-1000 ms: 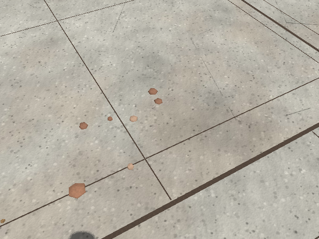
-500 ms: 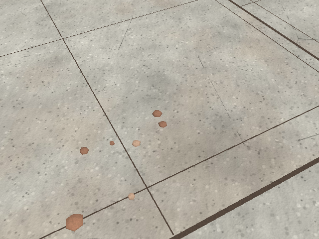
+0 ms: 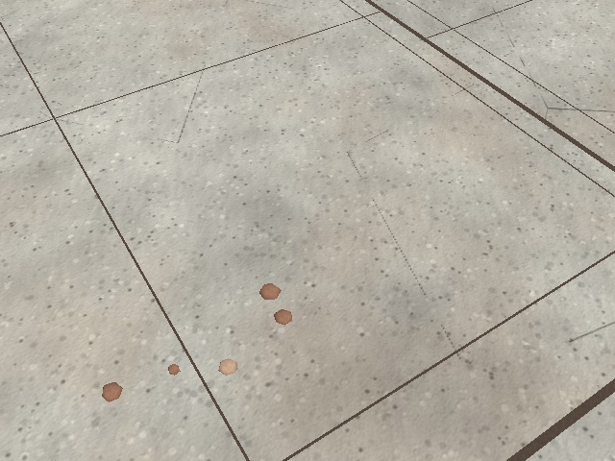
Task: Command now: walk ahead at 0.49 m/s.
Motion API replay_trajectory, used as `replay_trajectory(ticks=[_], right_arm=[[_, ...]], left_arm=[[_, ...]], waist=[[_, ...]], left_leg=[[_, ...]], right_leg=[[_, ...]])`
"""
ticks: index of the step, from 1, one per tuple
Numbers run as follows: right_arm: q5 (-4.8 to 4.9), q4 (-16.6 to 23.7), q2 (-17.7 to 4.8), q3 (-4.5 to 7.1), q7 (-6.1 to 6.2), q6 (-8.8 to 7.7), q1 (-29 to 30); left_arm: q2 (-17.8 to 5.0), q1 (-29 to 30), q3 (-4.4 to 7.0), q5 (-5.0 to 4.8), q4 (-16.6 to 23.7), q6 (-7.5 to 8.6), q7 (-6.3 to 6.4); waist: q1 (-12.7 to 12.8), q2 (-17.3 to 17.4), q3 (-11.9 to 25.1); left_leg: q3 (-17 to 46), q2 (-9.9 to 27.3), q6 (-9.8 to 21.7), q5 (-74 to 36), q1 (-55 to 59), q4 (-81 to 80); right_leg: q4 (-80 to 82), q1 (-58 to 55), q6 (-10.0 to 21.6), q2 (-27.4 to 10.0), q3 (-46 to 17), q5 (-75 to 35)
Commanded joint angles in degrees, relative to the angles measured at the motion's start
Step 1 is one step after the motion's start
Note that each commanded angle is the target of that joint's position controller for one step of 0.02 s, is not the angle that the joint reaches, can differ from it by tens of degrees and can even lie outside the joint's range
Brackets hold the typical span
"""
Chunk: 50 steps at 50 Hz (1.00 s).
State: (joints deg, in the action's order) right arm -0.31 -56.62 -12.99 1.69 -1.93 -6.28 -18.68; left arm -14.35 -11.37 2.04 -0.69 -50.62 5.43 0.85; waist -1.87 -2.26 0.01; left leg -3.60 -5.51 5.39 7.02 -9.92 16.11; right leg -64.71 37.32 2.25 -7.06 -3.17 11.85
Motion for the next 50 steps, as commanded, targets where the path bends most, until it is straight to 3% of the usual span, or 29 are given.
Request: replay_trajectory(ticks=[1,5,10,12,13,14,15,16,17,18,19,20,22,24,27,32,35,38,40,41,42,43,44,45,46,47,48,49,50], right_arm=[[0.12,3.3,-7.7,1.28,1.11,-0.96,2.4],[1.03,2.3,-9.2,1.54,1.88,-0.23,-2.1],[1.48,0.3,-9.7,1.80,1.96,0.95,-6.4],[1.53,0.2,-10.4,2.15,2.10,1.55,-5.9],[1.50,0.4,-10.8,2.24,2.14,1.87,-4.8],[1.27,0.8,-10.2,1.95,2.13,2.16,-3.7],[0.47,2.0,-8.0,1.01,2.10,2.13,-3.0],[0.25,3.1,-1.6,-1.00,1.62,0.91,-8.4],[1.14,2.3,-3.3,-0.78,1.34,-0.65,-8.7],[2.64,3.7,-9.0,0.73,1.12,-1.45,-3.6],[2.75,4.7,-9.4,0.90,1.31,-1.52,0.1],[1.96,4.9,-8.6,1.09,1.66,-1.14,2.1],[1.24,4.5,-6.3,1.35,2.02,0.53,0.6],[1.06,4.5,-4.9,1.34,2.19,1.53,0.1],[0.56,6.8,-5.1,1.67,2.33,1.73,6.3],[0.88,9.7,-3.7,1.19,1.51,1.20,16.7],[1.28,11.4,-3.8,0.95,0.77,0.93,21.4],[1.49,13.1,-4.4,0.94,-0.30,0.34,24.0],[1.51,12.8,-5.7,1.44,-0.70,-0.03,21.6],[1.44,11.9,-7.0,2.16,-0.62,-0.15,17.7],[1.36,9.1,-9.2,3.52,-0.31,-0.14,9.0],[0.88,6.4,-13.1,4.88,0.23,-0.06,-1.9],[0.05,5.1,-18.6,6.13,0.45,0.30,-8.2],[0.66,5.0,-13.9,4.72,0.36,0.45,-7.9],[1.07,5.8,-11.0,3.82,0.45,0.29,-2.6],[0.91,7.2,-8.8,3.13,0.53,0.28,2.6],[0.43,7.6,-7.0,2.55,0.25,0.16,6.2],[-0.11,7.5,-5.3,2.00,0.07,-0.10,7.8],[-0.27,7.0,-5.1,1.95,-0.12,-0.18,7.8]], left_arm=[[-2.4,-1.9,0.64,0.68,2.4,-0.30,0.37],[-1.7,7.2,0.33,0.16,4.7,0.28,-0.27],[-2.5,14.4,0.16,-0.62,7.6,0.83,-1.96],[-3.7,13.1,0.55,-0.63,7.9,1.36,-2.56],[-4.7,10.0,1.10,-0.57,7.3,1.59,-2.64],[-6.7,2.8,2.31,-0.44,5.2,1.73,-2.48],[-10.8,-8.9,3.88,-0.10,2.2,1.86,-2.03],[-17.4,-16.8,5.56,0.81,0.7,1.35,-1.90],[-13.1,-17.9,4.35,0.68,0.3,1.25,-2.14],[-9.4,-12.6,3.11,0.39,1.2,1.37,-2.17],[-7.3,-7.0,2.34,0.28,2.6,1.24,-2.20],[-5.5,-3.1,1.74,0.43,3.2,1.16,-2.51],[-3.8,-1.2,1.24,0.95,2.7,1.37,-2.99],[-5.0,-3.4,1.61,0.95,1.2,1.70,-2.85],[-6.4,-6.7,2.00,0.96,-0.5,1.44,-1.87],[-7.4,-10.7,2.04,0.30,-2.3,0.77,-0.80],[-7.7,-13.7,2.21,-0.06,-4.0,0.23,-0.62],[-8.1,-14.5,2.63,-0.30,-5.1,-0.58,-0.20],[-8.9,-13.2,2.98,-0.35,-5.1,-1.08,-0.02],[-9.4,-11.9,3.11,-0.28,-4.8,-1.34,0.00],[-8.6,-10.9,2.78,-0.05,-4.5,-1.68,-0.03],[-7.0,-10.9,1.94,0.64,-3.3,-1.68,-0.07],[0.5,-17.7,-0.24,0.89,-2.7,-0.39,-0.80],[-2.3,-16.7,0.24,-0.35,-3.7,1.25,-1.18],[-6.9,-11.1,1.46,-1.83,-2.0,2.19,-1.37],[-7.5,-6.8,1.58,-1.99,-0.8,2.41,-1.06],[-7.0,-4.7,1.91,-1.14,-0.4,2.05,-0.59],[-6.3,-5.6,2.32,-0.49,-0.6,1.20,-0.26],[-4.7,-7.1,2.21,-0.35,-1.0,0.32,-0.19]], waist=[[2.7,4.2,-3.1],[-0.7,4.4,-3.1],[-2.8,5.4,-4.6],[-1.3,6.2,-3.9],[0.8,6.8,-2.3],[4.5,6.3,1.8],[8.9,3.4,9.9],[8.4,-10.7,18.3],[8.7,-12.6,21.9],[7.5,-8.4,13.3],[5.8,-4.4,8.4],[4.2,-1.2,4.6],[1.2,-2.6,2.0],[0.4,-2.0,0.9],[1.4,-0.7,-0.9],[4.3,-1.1,-3.0],[5.8,-1.1,-4.8],[5.5,-1.3,-5.6],[3.6,-2.3,-3.8],[1.2,-3.1,-1.1],[-3.0,-2.5,3.8],[-6.9,1.2,11.8],[-4.3,15.9,20.1],[-5.1,16.2,23.5],[-4.4,12.9,13.8],[-2.7,8.0,8.7],[-0.8,4.9,4.4],[1.4,5.7,3.1],[2.4,6.8,2.5]], left_leg=[[12.4,16.3,9.9,-3.5,-5.8,-11.5],[9.4,15.3,7.2,-4.4,-1.1,-10.4],[10.5,18.7,6.4,-2.9,8.0,-6.2],[11.2,20.1,5.5,-5.7,10.5,-3.1],[10.7,19.8,4.7,-12.0,10.5,0.4],[8.5,17.1,3.4,-21.3,9.5,8.8],[5.2,13.7,1.4,-20.0,1.5,24.1],[0.5,4.2,-3.2,0.8,-22.9,47.5],[9.0,2.9,-2.7,24.3,-31.5,57.1],[10.3,6.5,-1.4,21.0,-36.3,60.8],[8.7,9.8,-1.1,15.3,-35.2,59.1],[7.7,11.7,-1.4,11.2,-32.9,55.4],[7.5,13.7,-2.1,6.8,-26.6,50.3],[6.7,13.7,-2.9,4.2,-26.6,48.0],[6.6,13.9,-4.1,-2.8,-32.1,39.5],[4.4,11.8,-4.2,-13.5,-30.1,23.0],[4.1,10.9,-3.7,-12.6,-30.9,18.0],[4.3,10.4,-2.1,-8.0,-31.3,14.9],[3.0,8.9,-0.7,-3.8,-25.6,13.5],[1.2,6.9,0.3,-2.6,-18.8,13.0],[-0.3,4.9,1.7,-3.2,-7.2,12.3],[7.4,11.8,4.9,-4.6,10.9,14.1],[34.5,26.3,14.5,3.0,32.9,9.6],[46.8,28.5,15.8,8.4,34.3,1.7],[38.2,26.5,12.4,8.7,26.6,1.0],[29.9,24.2,10.2,5.2,17.4,-0.1],[24.2,21.8,9.0,0.5,8.6,-2.2],[20.2,19.7,7.8,-1.8,3.5,-4.0],[18.2,18.8,7.8,-2.6,0.6,-5.7]], right_leg=[[8.5,1.3,-1.6,-2.5,-0.2,-9.0],[24.5,-0.7,-2.0,0.1,2.0,-17.5],[32.9,-0.5,-0.9,1.8,2.4,-12.5],[35.4,-3.7,0.7,2.7,2.9,-8.0],[36.6,-8.6,1.6,4.0,4.1,-6.5],[37.9,-18.1,3.1,5.9,5.6,-6.0],[36.4,-34.8,6.2,1.0,0.1,-7.5],[39.4,-58.2,15.0,-13.3,-24.2,-1.6],[47.2,-60.7,17.3,-16.6,-39.2,3.3],[47.8,-53.6,14.0,-14.7,-31.5,3.8],[48.9,-45.2,12.1,-12.4,-23.0,-0.2],[51.2,-37.7,11.1,-9.8,-17.3,-4.0],[54.9,-29.5,9.8,-6.2,-10.5,-8.2],[56.4,-27.7,10.7,-5.3,-6.9,-14.3],[57.3,-29.8,10.9,-5.3,-4.3,-19.1],[58.7,-31.8,9.0,-3.9,-0.5,-15.2],[57.6,-36.6,8.9,-5.6,-0.6,-13.9],[54.6,-41.8,8.3,-8.0,-1.1,-16.5],[50.9,-43.1,7.3,-8.5,-0.8,-24.1],[46.4,-42.7,6.6,-7.6,0.1,-33.5],[36.5,-40.3,5.2,-4.7,2.2,-40.4],[20.6,-29.3,3.3,-1.5,4.5,-31.1],[-2.7,-5.2,-1.1,9.1,5.2,1.1],[-12.1,2.5,-0.6,9.8,-3.3,19.9],[-14.5,7.4,0.5,6.2,-3.5,17.2],[-12.1,6.2,1.0,2.8,-1.8,11.6],[-7.8,3.5,0.9,0.7,-0.9,7.7],[-4.5,-0.5,1.0,-1.0,-1.3,5.2],[-2.8,-3.1,0.8,-1.4,-1.2,3.9]])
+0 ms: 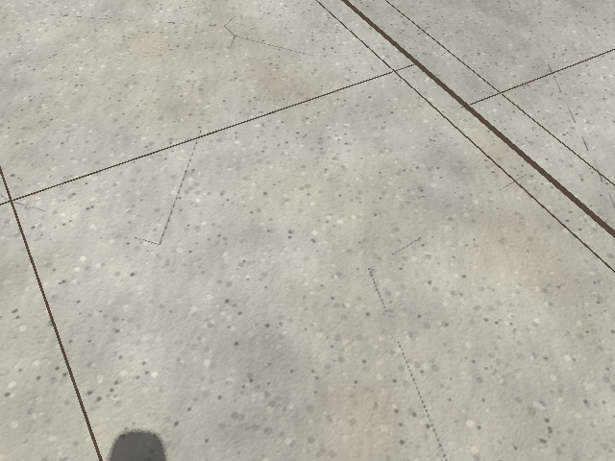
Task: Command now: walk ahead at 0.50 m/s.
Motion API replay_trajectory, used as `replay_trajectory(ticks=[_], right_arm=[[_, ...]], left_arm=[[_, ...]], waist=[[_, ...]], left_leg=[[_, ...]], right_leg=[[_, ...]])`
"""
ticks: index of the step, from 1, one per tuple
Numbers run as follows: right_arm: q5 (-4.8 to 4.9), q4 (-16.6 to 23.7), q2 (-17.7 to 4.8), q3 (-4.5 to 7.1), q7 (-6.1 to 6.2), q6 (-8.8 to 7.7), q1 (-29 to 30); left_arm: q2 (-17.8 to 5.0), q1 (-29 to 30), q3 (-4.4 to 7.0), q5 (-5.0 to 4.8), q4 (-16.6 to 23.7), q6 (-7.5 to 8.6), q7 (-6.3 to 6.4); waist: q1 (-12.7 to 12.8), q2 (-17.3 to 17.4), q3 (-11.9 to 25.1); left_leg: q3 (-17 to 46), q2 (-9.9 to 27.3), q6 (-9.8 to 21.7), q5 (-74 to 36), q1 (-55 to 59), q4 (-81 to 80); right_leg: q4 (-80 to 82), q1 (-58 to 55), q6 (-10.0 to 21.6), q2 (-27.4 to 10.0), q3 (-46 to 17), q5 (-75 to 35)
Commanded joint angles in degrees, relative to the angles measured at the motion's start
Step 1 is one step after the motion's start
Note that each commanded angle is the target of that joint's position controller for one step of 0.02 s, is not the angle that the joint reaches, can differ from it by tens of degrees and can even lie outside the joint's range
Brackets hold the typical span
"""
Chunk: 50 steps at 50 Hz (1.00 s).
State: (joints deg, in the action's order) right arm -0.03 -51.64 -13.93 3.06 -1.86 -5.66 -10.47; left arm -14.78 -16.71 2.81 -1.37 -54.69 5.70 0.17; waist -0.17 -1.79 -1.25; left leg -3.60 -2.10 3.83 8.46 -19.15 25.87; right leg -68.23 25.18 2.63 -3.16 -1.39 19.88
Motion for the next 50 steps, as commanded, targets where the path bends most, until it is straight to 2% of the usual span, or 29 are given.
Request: replay_trajectory(ticks=[1,4,6,10,15,17,18,19,20,21,22,23,24,25,26,27,28,30,33,37,40,43,45,46,47,48,49,50], right_arm=[[-0.41,1.4,-4.8,0.76,-0.17,-0.99,-1.4],[-0.32,-0.1,-7.4,1.38,0.78,-1.13,-4.3],[-0.12,-0.9,-7.6,1.37,1.47,-0.74,-6.2],[0.48,-2.2,-8.1,1.28,2.06,-0.28,-9.6],[0.96,-4.8,-8.5,1.57,2.26,0.85,-14.6],[1.22,-5.2,-9.1,1.89,2.53,1.42,-14.5],[1.30,-5.0,-9.7,2.12,2.62,1.65,-13.7],[1.37,-4.5,-10.3,2.29,2.64,1.86,-12.1],[1.18,-4.0,-9.3,1.89,2.56,1.99,-10.9],[0.41,-2.3,-6.9,0.91,2.44,1.84,-10.0],[0.79,-2.1,1.1,-1.24,2.13,0.79,-17.9],[2.06,-3.0,-4.1,-0.02,2.04,-0.14,-16.1],[3.17,-1.2,-8.1,1.19,2.13,-0.44,-11.0],[3.04,-0.5,-7.8,1.30,2.49,-0.28,-8.0],[2.27,-0.3,-7.0,1.66,2.78,0.19,-6.4],[2.11,-0.5,-5.9,2.00,2.78,1.07,-7.7],[2.20,-0.6,-4.3,1.97,2.67,1.93,-8.7],[2.23,0.2,-2.8,2.06,2.66,3.26,-8.2],[1.57,2.3,-3.0,2.44,2.51,4.01,-4.3],[1.22,4.6,-2.4,2.07,1.07,3.54,2.3],[1.13,7.2,-1.9,1.49,-0.03,3.47,8.5],[1.33,9.6,-2.5,1.42,-0.98,3.65,11.7],[1.38,10.6,-4.0,2.07,-1.40,3.80,10.5],[1.43,10.3,-5.3,2.80,-1.39,3.92,7.3],[1.67,8.7,-7.4,4.11,-1.28,3.92,0.1],[1.81,5.8,-11.6,6.38,-0.45,4.06,-9.8],[1.90,4.7,-18.2,8.01,0.77,4.37,-14.3],[1.24,7.0,-19.8,7.38,0.30,3.22,-12.8]], left_arm=[[-2.9,-2.6,1.32,0.45,2.9,-0.59,0.59],[-3.2,2.0,1.65,0.95,4.7,-1.31,0.87],[-3.0,6.2,1.71,1.20,6.0,-1.21,0.72],[-1.7,14.1,1.13,0.83,8.1,-0.73,-0.09],[-2.0,22.1,0.59,0.25,11.2,-0.09,-1.62],[-3.0,22.0,0.83,0.18,12.0,0.53,-2.21],[-3.9,20.0,1.19,0.18,11.6,0.82,-2.30],[-5.4,15.8,1.89,0.27,10.6,1.12,-2.19],[-7.9,7.1,3.30,0.44,7.9,1.28,-1.77],[-12.2,-4.3,4.59,1.46,5.7,1.40,-1.10],[-16.5,-9.1,5.56,1.78,4.3,0.88,-1.11],[-10.7,-9.1,4.01,1.62,4.6,0.76,-1.00],[-7.8,-4.2,3.03,1.45,5.4,0.86,-0.77],[-6.1,0.5,2.40,1.48,6.2,0.92,-0.72],[-4.5,3.7,1.98,1.66,6.2,1.05,-0.93],[-3.3,5.5,1.66,2.12,6.0,1.31,-0.99],[-2.9,6.1,1.70,2.20,5.6,1.39,-1.05],[-4.0,6.0,2.13,2.14,4.7,1.66,-0.70],[-5.8,4.6,2.81,2.46,3.7,1.57,0.21],[-7.3,3.3,3.21,2.19,3.2,0.95,1.09],[-8.4,0.3,3.64,1.55,2.4,0.21,1.43],[-9.5,-1.3,4.16,0.67,1.8,-0.86,1.32],[-11.0,0.0,4.61,0.15,2.1,-1.51,1.35],[-11.9,0.9,4.84,-0.14,2.5,-1.91,1.42],[-12.4,2.4,4.85,-0.46,2.9,-2.42,1.43],[-11.6,2.1,4.42,-0.17,3.3,-2.50,1.47],[-5.8,1.0,2.74,2.17,5.6,-1.89,1.36],[-2.6,-0.5,1.27,1.44,8.2,0.67,0.68]], waist=[[1.2,6.2,3.2],[1.0,4.7,0.6],[0.0,4.4,-0.1],[-2.5,4.9,-1.6],[-5.0,4.8,-4.1],[-3.6,5.6,-3.9],[-2.2,6.3,-2.8],[0.4,7.0,-0.5],[4.6,6.2,5.0],[8.7,2.0,14.0],[5.9,-13.2,22.9],[7.3,-11.1,23.9],[6.6,-8.3,15.0],[4.9,-4.5,10.2],[3.4,-2.6,6.2],[1.3,-4.0,4.5],[0.3,-4.3,3.5],[-0.7,-3.3,1.2],[-0.6,-1.6,-0.6],[1.1,-1.1,-2.1],[3.4,-0.2,-4.1],[3.8,-0.9,-5.0],[1.8,-2.4,-3.0],[-0.3,-3.5,-0.5],[-4.8,-3.1,3.3],[-9.2,-0.7,8.7],[-7.4,12.3,11.6],[-3.6,16.4,20.8]], left_leg=[[16.6,15.0,9.9,-5.9,8.0,-16.7],[13.2,14.9,10.6,-10.0,8.0,-19.0],[11.4,14.3,9.7,-11.3,10.0,-19.4],[7.8,12.6,7.7,-10.1,12.0,-19.7],[8.9,15.7,7.6,-10.2,20.3,-16.3],[10.6,17.1,7.0,-13.1,22.4,-13.3],[11.3,17.2,6.5,-16.2,22.4,-11.3],[11.0,16.4,5.8,-23.6,21.4,-7.2],[9.1,13.1,4.3,-29.1,18.3,2.1],[6.4,9.2,2.1,-18.6,6.9,18.8],[3.4,-0.4,-2.0,14.5,-16.2,40.0],[11.6,1.1,-1.6,24.1,-21.4,48.5],[11.3,4.0,-0.9,20.2,-25.0,50.6],[9.8,6.9,-0.7,15.2,-23.4,49.0],[9.5,8.5,-0.7,11.8,-21.1,46.0],[10.0,10.0,-0.5,9.5,-17.7,43.9],[9.8,10.4,-0.5,8.5,-15.6,42.8],[9.5,10.8,-0.8,6.3,-16.4,40.9],[10.4,10.8,-1.7,-0.7,-21.2,34.9],[7.0,10.0,-2.0,-10.0,-20.7,22.8],[4.0,9.5,-1.4,-10.3,-21.6,16.7],[1.7,8.5,0.2,-4.8,-21.9,13.2],[-1.3,5.7,2.0,0.8,-16.7,12.2],[-3.2,3.4,3.2,3.6,-11.5,12.2],[-4.9,0.3,4.9,2.7,-1.8,9.5],[-2.9,-1.5,7.1,-0.1,14.3,6.5],[20.1,11.7,12.6,1.4,29.7,3.5],[51.6,21.6,22.1,11.8,40.4,-7.7]], right_leg=[[2.2,8.2,0.1,-5.5,-2.4,-4.8],[9.5,13.0,-1.4,-6.1,-2.0,-11.3],[16.0,15.7,-2.0,-5.9,-1.7,-17.5],[29.0,13.7,-2.0,-3.7,0.4,-26.3],[36.6,15.1,-1.2,-2.1,0.8,-22.6],[39.2,12.7,-0.2,-1.2,0.5,-18.6],[40.1,8.9,0.3,-0.3,0.9,-16.8],[41.3,1.9,1.1,1.3,2.2,-15.9],[41.8,-10.9,2.5,2.3,3.0,-16.8],[39.4,-29.5,6.1,-6.5,-5.8,-18.0],[44.0,-50.6,14.2,-21.3,-30.5,-9.6],[49.0,-48.8,13.7,-21.6,-37.5,-4.0],[50.2,-41.3,10.8,-19.9,-28.6,-4.5],[51.9,-32.8,9.3,-17.9,-21.5,-7.8],[54.5,-25.5,8.3,-15.8,-16.1,-10.5],[56.5,-20.8,7.5,-14.1,-11.7,-12.0],[58.2,-18.0,7.4,-13.3,-8.9,-12.7],[60.4,-15.4,7.9,-13.1,-4.0,-16.1],[61.6,-16.6,8.1,-13.2,1.2,-19.6],[62.1,-18.6,6.6,-12.0,8.1,-21.0],[61.4,-22.8,6.2,-13.2,10.8,-21.3],[58.0,-28.6,5.3,-14.9,12.6,-25.3],[52.3,-30.4,4.2,-15.2,14.2,-40.4],[46.7,-30.6,3.5,-14.9,15.0,-50.5],[36.5,-28.8,2.2,-13.4,16.6,-56.9],[22.1,-20.7,-0.2,-10.8,17.3,-51.1],[1.4,0.0,-3.5,-4.9,17.0,-13.4],[-11.8,15.1,-4.8,5.1,2.8,15.4]])
Over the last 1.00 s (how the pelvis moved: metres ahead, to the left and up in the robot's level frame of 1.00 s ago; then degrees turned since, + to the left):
0.55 -0.01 -0.01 1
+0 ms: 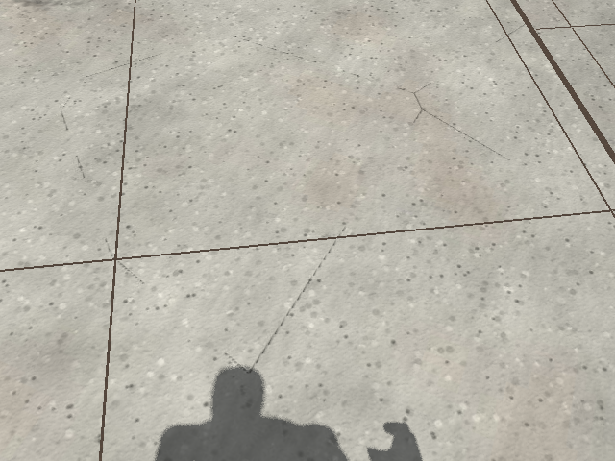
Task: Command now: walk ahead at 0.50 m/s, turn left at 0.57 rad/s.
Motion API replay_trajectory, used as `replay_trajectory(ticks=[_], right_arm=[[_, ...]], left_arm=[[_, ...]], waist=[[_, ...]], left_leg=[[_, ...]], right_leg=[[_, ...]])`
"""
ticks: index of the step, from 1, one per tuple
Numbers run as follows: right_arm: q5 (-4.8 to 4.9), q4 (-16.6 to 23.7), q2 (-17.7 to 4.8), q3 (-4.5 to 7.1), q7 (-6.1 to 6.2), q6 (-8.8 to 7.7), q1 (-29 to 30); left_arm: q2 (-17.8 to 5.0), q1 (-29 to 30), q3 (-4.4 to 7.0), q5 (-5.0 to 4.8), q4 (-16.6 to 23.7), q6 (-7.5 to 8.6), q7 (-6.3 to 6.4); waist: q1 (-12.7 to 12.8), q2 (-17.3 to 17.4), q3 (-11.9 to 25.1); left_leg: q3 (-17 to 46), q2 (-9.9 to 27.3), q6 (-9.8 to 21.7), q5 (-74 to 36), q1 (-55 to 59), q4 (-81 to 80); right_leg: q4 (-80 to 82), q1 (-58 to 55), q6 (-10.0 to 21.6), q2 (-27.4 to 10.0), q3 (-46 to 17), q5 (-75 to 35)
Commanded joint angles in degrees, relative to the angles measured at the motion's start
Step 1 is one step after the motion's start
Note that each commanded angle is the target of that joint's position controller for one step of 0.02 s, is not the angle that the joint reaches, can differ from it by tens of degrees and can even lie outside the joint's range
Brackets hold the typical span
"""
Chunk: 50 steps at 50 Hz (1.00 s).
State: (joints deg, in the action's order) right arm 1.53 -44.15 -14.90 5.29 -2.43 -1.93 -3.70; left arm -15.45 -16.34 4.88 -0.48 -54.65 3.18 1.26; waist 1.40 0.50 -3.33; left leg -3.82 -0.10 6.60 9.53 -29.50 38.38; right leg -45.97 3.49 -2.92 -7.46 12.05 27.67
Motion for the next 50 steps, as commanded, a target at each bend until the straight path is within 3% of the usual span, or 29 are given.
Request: replay_trajectory(ticks=[1,2,3,4,5,7,10,14,16,19,22,23,24,25,26,27,28,29,30,31,33,35,37,40,45,47,49,50], right_arm=[[-0.77,-0.5,-13.6,3.52,0.30,-1.34,-19.7],[-0.66,-0.6,-10.9,2.80,0.33,-1.94,-17.5],[-0.44,0.5,-9.0,2.19,0.42,-2.18,-12.8],[-0.62,1.5,-6.8,1.48,0.60,-2.25,-9.2],[-1.05,2.3,-6.0,1.10,0.89,-2.29,-7.9],[-0.80,2.3,-7.4,1.35,1.58,-2.64,-9.1],[-0.53,1.6,-9.2,1.75,2.85,-2.68,-12.6],[-0.58,0.6,-7.8,1.13,3.43,-2.39,-15.0],[-0.73,-0.7,-7.7,0.97,3.31,-2.64,-17.0],[-0.98,-2.4,-8.2,0.93,3.35,-2.44,-19.6],[-1.24,-3.0,-9.4,1.19,3.77,-1.78,-19.2],[-1.37,-2.7,-10.1,1.30,3.85,-1.62,-18.0],[-1.44,-2.4,-10.3,1.21,3.89,-1.36,-16.5],[-1.67,-1.6,-9.9,0.77,3.96,-1.27,-15.2],[-2.66,-0.1,-6.6,-0.31,3.84,-1.85,-18.8],[-2.15,-0.7,-3.4,-1.47,3.17,-3.12,-22.1],[-1.01,0.8,-8.0,-0.88,2.53,-4.56,-17.9],[0.14,2.4,-8.9,-0.81,2.14,-5.46,-11.8],[-0.56,3.2,-8.2,-0.89,2.20,-6.00,-8.8],[-1.92,3.5,-8.5,-0.41,2.53,-5.89,-8.1],[-2.57,4.0,-7.2,-0.36,2.81,-5.08,-9.6],[-2.54,4.6,-6.0,-0.57,3.22,-4.19,-8.8],[-2.56,6.1,-5.1,-0.92,3.51,-3.86,-4.4],[-2.29,7.7,-3.6,-1.47,3.06,-4.27,1.7],[-1.19,10.1,-5.0,-1.23,1.79,-5.36,8.0],[-0.96,10.1,-6.4,-0.70,1.49,-6.03,7.1],[-1.22,8.2,-8.7,0.48,1.93,-6.56,-0.9],[-2.21,7.2,-11.3,1.36,2.45,-6.71,-9.4]], left_arm=[[-6.4,6.5,0.18,-1.91,9.6,4.99,-1.07],[-6.5,8.3,0.13,-2.48,10.1,5.88,-1.26],[-6.3,7.8,0.28,-1.13,8.9,6.06,-0.72],[-7.3,7.2,0.96,0.05,8.3,5.51,-0.36],[-7.5,6.3,1.24,0.24,8.3,4.62,-0.48],[-6.1,6.8,1.16,0.85,9.0,3.33,-0.45],[-4.7,13.1,0.70,1.30,11.2,2.75,-0.23],[-2.8,18.7,-0.40,0.60,12.5,3.35,-1.49],[-2.9,21.1,-0.77,0.15,13.0,3.71,-2.25],[-4.2,23.8,-0.93,-0.17,14.5,4.10,-3.20],[-5.3,21.9,-0.88,-0.43,14.9,4.38,-4.27],[-6.3,18.6,-0.44,-0.41,14.1,4.31,-4.36],[-7.8,12.3,0.42,-0.29,12.3,4.20,-4.27],[-9.9,3.3,1.32,0.05,10.1,3.93,-4.07],[-14.1,-4.5,2.29,0.66,9.4,3.70,-3.87],[-13.2,-6.2,2.17,-0.64,8.2,3.15,-4.18],[-9.8,-3.9,1.10,-1.48,8.7,2.85,-4.04],[-8.2,-0.7,0.69,-0.77,10.1,2.50,-3.66],[-7.8,1.9,0.43,-0.02,10.8,2.41,-3.60],[-6.6,3.3,-0.04,0.21,11.4,2.53,-3.43],[-6.9,3.6,-0.10,0.22,11.9,2.40,-3.11],[-8.1,2.4,0.24,-0.19,12.0,2.36,-2.46],[-9.6,0.8,0.80,-0.51,11.9,2.12,-1.65],[-9.7,-2.0,0.96,-1.02,11.5,1.21,-0.89],[-9.0,-6.6,0.91,-1.33,10.8,-0.24,-0.32],[-9.4,-6.1,1.18,-1.12,11.2,-0.67,-0.02],[-8.3,-3.8,0.88,-0.91,12.4,-0.83,-0.09],[-5.6,-2.4,-0.11,-0.25,13.7,-0.51,-0.40]], waist=[[-8.2,6.3,19.5],[-6.9,5.1,13.3],[-4.2,0.5,9.9],[-2.0,0.9,8.0],[-0.7,1.7,7.6],[-0.1,1.3,6.9],[-1.8,1.6,4.4],[-4.5,4.9,3.0],[-6.2,5.3,1.7],[-7.4,4.8,0.1],[-5.7,5.2,0.7],[-3.8,5.9,3.1],[-0.3,5.6,7.3],[3.9,3.8,13.0],[3.9,-6.3,21.0],[2.5,-18.8,23.9],[3.8,-11.9,18.3],[3.8,-6.6,11.6],[2.1,-1.0,6.6],[0.5,0.5,5.6],[-1.7,-2.4,5.6],[-2.0,-3.4,5.1],[-0.9,-3.4,4.0],[1.4,-4.5,3.7],[3.3,-5.5,3.5],[2.1,-6.8,3.5],[-2.6,-7.6,7.0],[-6.8,-4.8,14.2]], left_leg=[[47.9,18.9,15.8,9.2,49.8,-23.5],[38.7,16.9,13.4,5.0,43.6,-22.6],[31.8,14.1,11.1,-0.1,34.8,-22.3],[26.9,12.0,9.9,-5.4,27.9,-22.9],[25.1,10.9,9.6,-7.8,23.8,-24.2],[22.7,9.8,10.1,-12.8,20.4,-25.6],[20.0,8.2,9.2,-14.6,19.1,-26.4],[16.2,6.0,6.0,-8.3,18.4,-26.6],[16.2,7.4,5.7,-6.7,19.6,-26.8],[17.4,11.3,5.6,-11.5,28.9,-24.2],[15.7,13.3,3.9,-24.6,35.4,-20.0],[14.1,12.7,3.1,-35.4,35.7,-16.7],[11.6,10.8,2.1,-46.0,34.9,-9.6],[9.2,8.4,0.5,-45.7,29.5,1.6],[6.5,2.3,-2.9,-24.8,12.3,21.5],[7.6,-5.9,-6.2,19.1,-5.7,37.2],[12.6,-2.1,-5.2,19.1,-13.3,41.0],[11.6,0.4,-4.7,14.7,-14.7,39.2],[10.6,2.3,-4.6,11.6,-13.5,34.3],[10.3,4.0,-4.9,9.3,-10.5,29.4],[9.7,4.8,-6.2,8.5,-6.6,24.0],[8.4,4.8,-7.9,7.1,-6.3,18.4],[7.7,4.1,-9.3,0.3,-6.6,10.7],[7.3,1.6,-9.8,-11.1,-2.0,-1.3],[8.5,-1.0,-9.1,-11.8,1.1,-10.5],[8.9,-1.3,-8.0,-7.4,3.5,-12.8],[8.2,-0.2,-5.0,-7.3,15.7,-16.2],[14.1,7.3,-1.3,-6.6,30.1,-13.5]], right_leg=[[-36.1,43.4,2.2,6.6,-16.7,4.0],[-32.7,45.1,3.9,4.1,-16.0,-1.3],[-27.7,41.2,4.2,1.5,-16.3,-5.9],[-23.1,36.7,3.9,-0.1,-16.4,-8.5],[-21.0,33.2,3.6,-0.8,-16.7,-10.1],[-16.2,31.6,2.0,-0.2,-15.8,-12.4],[-5.0,34.2,0.0,1.6,-15.1,-21.0],[11.1,30.2,0.4,4.2,-13.8,-34.6],[13.7,29.0,1.3,4.2,-13.2,-38.2],[16.0,34.7,4.0,4.1,-13.0,-33.4],[17.4,34.1,7.1,5.3,-11.6,-25.4],[17.2,28.8,8.3,7.1,-10.1,-23.3],[18.1,19.7,9.9,9.5,-8.3,-24.2],[17.4,6.4,12.2,7.7,-11.5,-27.3],[17.3,-13.5,19.1,-4.0,-31.4,-27.0],[26.2,-25.3,26.2,-12.3,-55.2,-17.9],[28.9,-23.2,23.3,-11.0,-54.9,-8.2],[29.7,-15.6,21.0,-8.9,-47.1,-9.7],[30.9,-7.0,20.0,-6.6,-41.8,-15.6],[31.7,-2.4,19.2,-4.8,-38.4,-21.3],[33.3,2.3,19.6,-2.8,-35.6,-27.7],[34.2,5.6,19.8,-1.9,-32.6,-31.2],[34.7,7.8,18.8,-0.5,-30.2,-32.1],[33.5,10.4,15.7,2.6,-27.3,-30.3],[28.4,5.3,14.4,1.1,-33.2,-25.8],[25.3,2.7,13.8,-0.1,-36.5,-26.1],[18.4,4.4,11.7,2.3,-36.0,-30.9],[5.7,10.6,9.7,5.1,-32.3,-28.3]])
Over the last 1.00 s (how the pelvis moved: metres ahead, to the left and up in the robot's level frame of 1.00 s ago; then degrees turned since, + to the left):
0.52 0.03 -0.02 21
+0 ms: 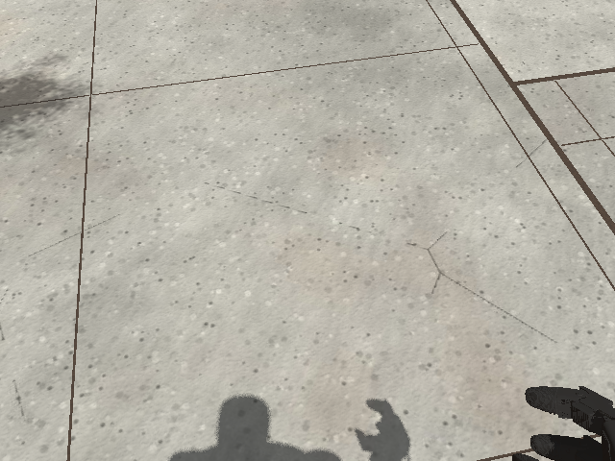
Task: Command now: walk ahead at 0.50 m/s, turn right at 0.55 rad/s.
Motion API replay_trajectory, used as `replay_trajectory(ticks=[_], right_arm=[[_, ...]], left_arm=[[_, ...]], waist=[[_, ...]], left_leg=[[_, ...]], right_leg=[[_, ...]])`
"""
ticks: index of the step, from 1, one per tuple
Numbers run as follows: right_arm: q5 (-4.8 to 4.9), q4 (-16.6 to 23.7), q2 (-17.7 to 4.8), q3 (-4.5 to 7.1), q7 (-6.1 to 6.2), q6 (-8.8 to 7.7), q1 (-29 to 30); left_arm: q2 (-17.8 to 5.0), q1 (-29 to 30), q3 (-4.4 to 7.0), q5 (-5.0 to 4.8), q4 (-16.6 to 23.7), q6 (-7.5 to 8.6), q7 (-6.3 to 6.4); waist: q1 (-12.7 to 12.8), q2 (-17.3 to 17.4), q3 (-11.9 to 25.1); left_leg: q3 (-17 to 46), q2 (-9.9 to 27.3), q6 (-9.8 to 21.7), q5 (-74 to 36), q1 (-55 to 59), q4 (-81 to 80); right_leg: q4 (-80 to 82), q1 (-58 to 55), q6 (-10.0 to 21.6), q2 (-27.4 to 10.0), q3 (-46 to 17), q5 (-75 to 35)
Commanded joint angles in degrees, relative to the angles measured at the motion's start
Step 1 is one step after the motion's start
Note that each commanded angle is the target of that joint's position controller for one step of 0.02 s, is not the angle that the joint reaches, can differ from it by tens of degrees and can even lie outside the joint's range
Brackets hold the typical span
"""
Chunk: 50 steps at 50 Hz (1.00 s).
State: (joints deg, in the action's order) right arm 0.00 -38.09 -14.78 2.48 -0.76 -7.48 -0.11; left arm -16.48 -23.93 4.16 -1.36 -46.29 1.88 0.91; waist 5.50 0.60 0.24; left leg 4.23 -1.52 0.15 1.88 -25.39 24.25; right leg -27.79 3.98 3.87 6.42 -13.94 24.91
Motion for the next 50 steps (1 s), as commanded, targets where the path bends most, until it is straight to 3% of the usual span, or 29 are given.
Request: replay_trajectory(ticks=[1,2,3,4,5,6,9,12,15,18,21,23,24,25,26,27,28,29,30,31,33,35,38,41,44,47,49,50], right_arm=[[-1.49,-0.2,-16.3,5.49,1.14,-0.33,-20.7],[-0.11,-1.1,-13.2,4.90,0.69,0.34,-21.7],[0.22,-0.3,-8.9,3.73,0.80,0.68,-18.7],[-0.06,0.0,-7.4,3.12,0.87,1.13,-15.8],[-0.27,-0.4,-6.3,2.66,0.74,1.38,-13.5],[-0.61,-0.7,-5.4,2.24,0.71,1.33,-12.1],[-0.36,-1.9,-6.3,2.67,0.45,0.68,-11.3],[-0.47,-3.3,-8.5,3.38,0.60,0.47,-11.9],[-0.20,-4.5,-9.5,3.48,0.75,0.94,-12.8],[0.63,-6.5,-10.9,3.57,0.51,1.56,-16.6],[1.72,-8.4,-12.6,3.96,0.33,2.55,-19.0],[2.12,-9.2,-14.0,4.16,0.57,3.27,-18.8],[2.22,-9.4,-14.1,3.95,0.79,3.64,-18.2],[1.55,-9.3,-12.4,3.14,1.12,3.54,-19.0],[-0.37,-6.6,-7.1,1.04,0.75,2.57,-22.4],[-0.01,-7.6,-5.8,0.19,0.14,1.22,-23.9],[2.28,-6.5,-11.0,1.83,-0.38,0.54,-18.6],[2.93,-5.0,-10.3,1.53,-0.38,0.30,-14.2],[1.88,-5.1,-9.6,1.44,0.01,0.48,-13.0],[0.97,-5.5,-9.7,1.81,0.25,1.10,-13.6],[0.76,-6.6,-7.6,1.54,0.17,2.52,-16.7],[0.35,-6.3,-6.5,1.32,0.45,3.35,-15.7],[-0.09,-4.9,-5.5,0.87,0.37,3.26,-10.2],[0.38,-3.6,-4.4,0.22,-0.47,2.59,-4.3],[0.84,-2.1,-5.0,0.12,-1.32,2.27,0.0],[0.76,-1.0,-6.4,0.49,-2.05,1.95,0.7],[0.58,-1.9,-7.8,1.19,-2.08,1.73,-3.5],[0.37,-4.0,-9.6,2.33,-1.73,1.71,-10.3]], left_arm=[[-0.9,-1.7,-0.55,-0.26,6.6,1.41,-0.03],[-3.9,-3.3,-0.55,-0.67,6.9,1.66,-0.04],[-8.3,0.8,0.66,-0.86,6.7,1.38,-0.12],[-8.6,4.7,0.91,-0.38,7.3,0.97,-0.14],[-7.9,6.9,1.03,0.19,8.2,0.83,-0.30],[-7.1,7.3,1.23,0.22,8.5,0.55,-0.58],[-4.0,7.4,0.68,-0.23,9.7,-0.33,-1.17],[-3.4,10.3,0.37,0.18,11.3,-0.38,-1.44],[-2.5,14.8,-0.21,0.17,12.2,0.29,-2.37],[-1.3,20.7,-0.95,0.23,14.1,0.89,-3.21],[-2.5,24.0,-0.78,0.15,16.1,1.08,-3.82],[-4.4,20.9,0.15,0.58,16.0,1.12,-3.86],[-6.3,13.9,1.33,0.79,14.2,1.09,-3.63],[-9.7,5.3,3.02,0.79,11.7,0.81,-2.93],[-16.7,-2.1,4.52,1.60,10.9,0.49,-1.92],[-15.6,-2.8,3.81,0.71,10.8,0.59,-2.00],[-11.8,-1.0,2.46,1.01,10.7,0.91,-2.43],[-9.9,2.2,1.86,0.96,10.5,1.17,-2.41],[-8.0,5.9,1.20,0.95,10.3,1.42,-2.52],[-6.1,8.6,0.63,1.33,10.6,1.75,-2.64],[-5.7,10.7,0.64,1.59,10.5,2.46,-2.68],[-6.6,10.6,0.94,1.45,9.5,3.29,-2.49],[-7.3,8.8,1.14,1.33,7.7,3.38,-1.76],[-8.5,6.6,1.42,1.01,6.1,3.02,-1.25],[-9.5,3.4,1.80,0.37,3.8,2.63,-1.18],[-10.1,2.7,2.17,0.02,2.2,1.93,-0.83],[-10.6,3.8,2.30,0.01,1.8,1.31,-0.56],[-9.8,4.1,1.93,0.23,1.8,0.93,-0.42]], waist=[[-10.2,9.1,19.8],[-9.6,16.1,19.7],[-10.4,9.1,11.2],[-9.9,4.5,5.5],[-8.7,3.3,1.4],[-7.3,4.5,-0.3],[-5.8,5.6,-1.2],[-6.0,3.6,-1.3],[-7.7,2.6,-1.8],[-9.9,2.0,-3.3],[-9.7,2.8,-4.6],[-6.6,4.6,-2.0],[-2.2,4.5,2.3],[1.5,3.4,7.7],[1.7,-8.2,17.1],[0.7,-13.3,25.9],[2.0,-7.9,19.7],[0.9,-7.1,11.6],[-1.5,-4.3,6.5],[-3.6,-5.1,4.2],[-6.3,-5.7,3.2],[-7.1,-4.7,1.5],[-5.7,-3.6,-0.8],[-3.4,-3.8,-2.6],[-1.8,-4.0,-3.8],[-2.5,-4.6,-4.0],[-5.3,-5.5,-1.5],[-8.7,-4.7,2.8]], left_leg=[[26.8,21.8,14.0,7.9,47.6,0.1],[40.2,26.7,16.0,18.4,48.4,-4.2],[33.7,24.3,13.6,22.9,41.0,-5.6],[25.6,21.6,11.5,19.0,33.3,-6.9],[20.1,19.2,10.8,14.1,26.7,-8.9],[15.7,17.4,10.2,10.4,22.3,-10.6],[7.5,15.9,11.0,4.0,17.2,-14.6],[1.7,16.4,11.7,-3.1,18.5,-15.7],[-4.8,14.6,10.1,-6.3,19.2,-15.5],[-7.1,15.0,9.6,-5.6,20.8,-15.4],[-6.9,17.7,9.1,-9.7,26.4,-13.2],[-8.2,17.9,7.8,-25.7,28.9,-6.7],[-10.7,16.4,6.4,-33.9,27.4,1.8],[-12.9,14.0,4.3,-31.0,19.8,13.4],[-13.9,8.1,0.5,-4.7,-2.5,36.5],[-4.2,1.1,-0.7,31.6,-12.7,50.0],[0.3,4.4,0.1,29.8,-18.3,53.6],[-1.2,6.7,0.8,25.7,-20.0,51.7],[-1.8,8.7,0.7,21.4,-18.4,47.2],[-1.4,10.2,0.5,18.6,-14.5,43.7],[-1.4,10.6,-0.3,15.2,-9.5,41.2],[-1.5,10.6,-1.5,11.3,-10.5,37.4],[-1.5,10.4,-2.3,1.4,-12.9,26.6],[-3.0,8.3,-1.9,-6.8,-10.3,15.4],[-3.2,6.9,-0.9,-7.5,-9.9,9.9],[-2.7,6.2,1.4,-2.1,-9.8,6.3],[-4.9,4.1,3.1,1.7,-3.2,4.7],[-6.8,2.1,4.6,1.9,6.3,3.9]], right_leg=[[-31.2,28.9,-1.3,-0.8,2.4,-6.9],[-40.7,38.8,-2.1,-3.3,3.7,9.8],[-45.0,42.0,-2.5,-6.4,3.2,5.4],[-45.2,41.4,-3.0,-8.3,5.5,0.8],[-42.9,40.3,-3.3,-9.8,6.3,-2.4],[-41.1,38.4,-3.3,-11.5,6.5,-4.4],[-38.2,36.5,-4.0,-13.2,8.2,-8.1],[-32.1,38.5,-5.0,-13.9,8.2,-14.8],[-21.5,36.0,-4.4,-13.1,10.2,-23.9],[-12.7,32.8,-3.2,-11.2,12.9,-25.9],[-7.7,32.6,-1.1,-9.9,14.2,-19.8],[-4.8,25.7,1.0,-7.1,16.6,-15.2],[-1.5,14.9,2.6,-4.8,18.3,-18.0],[-2.3,-0.4,4.1,-5.2,16.4,-21.2],[-3.8,-24.3,11.8,-21.0,-7.1,-22.3],[6.1,-29.8,18.3,-29.8,-29.5,-17.8],[7.6,-24.9,15.5,-27.7,-23.0,-15.3],[8.2,-16.5,13.2,-24.9,-14.0,-17.4],[9.7,-8.0,11.7,-22.3,-8.0,-21.2],[11.6,-1.4,10.8,-20.4,-4.0,-24.5],[15.8,5.1,11.4,-19.3,-1.1,-25.4],[18.3,7.3,12.0,-19.2,1.9,-27.7],[19.7,6.5,10.7,-17.8,6.2,-28.1],[20.0,6.2,8.8,-16.6,9.4,-25.4],[18.8,2.4,8.2,-18.5,8.8,-22.8],[15.5,-3.3,6.8,-21.2,7.6,-25.5],[9.9,-5.4,5.3,-20.7,8.3,-36.1],[1.4,-4.4,3.9,-17.9,10.5,-44.3]])
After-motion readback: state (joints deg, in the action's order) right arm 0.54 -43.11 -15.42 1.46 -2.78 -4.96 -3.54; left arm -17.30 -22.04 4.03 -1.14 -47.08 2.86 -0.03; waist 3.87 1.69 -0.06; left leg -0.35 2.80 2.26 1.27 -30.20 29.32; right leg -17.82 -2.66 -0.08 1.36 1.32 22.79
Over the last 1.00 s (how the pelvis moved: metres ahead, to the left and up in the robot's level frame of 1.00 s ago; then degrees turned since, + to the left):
0.58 0.02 0.01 -8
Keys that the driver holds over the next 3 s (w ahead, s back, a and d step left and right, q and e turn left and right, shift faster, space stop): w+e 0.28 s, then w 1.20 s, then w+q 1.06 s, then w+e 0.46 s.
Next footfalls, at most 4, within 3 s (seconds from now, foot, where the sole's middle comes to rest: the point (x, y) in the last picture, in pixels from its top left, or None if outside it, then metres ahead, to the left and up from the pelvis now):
0.50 right None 0.38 -0.20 -0.76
1.02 left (374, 354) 0.73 -0.04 -0.76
1.56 right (502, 286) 0.95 -0.36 -0.76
2.10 left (417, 191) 1.27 -0.16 -0.76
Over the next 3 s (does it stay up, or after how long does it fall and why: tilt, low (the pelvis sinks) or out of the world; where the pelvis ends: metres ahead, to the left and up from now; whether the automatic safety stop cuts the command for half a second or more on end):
stays up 1.60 -0.17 0.01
